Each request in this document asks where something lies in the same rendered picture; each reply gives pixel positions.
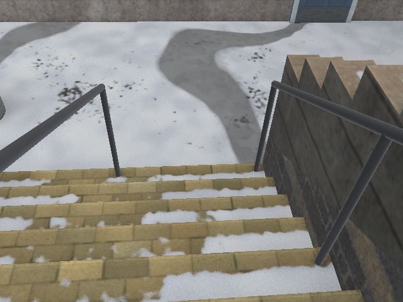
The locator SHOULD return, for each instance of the stairs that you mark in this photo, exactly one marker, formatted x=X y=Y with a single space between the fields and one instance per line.
x=189 y=233

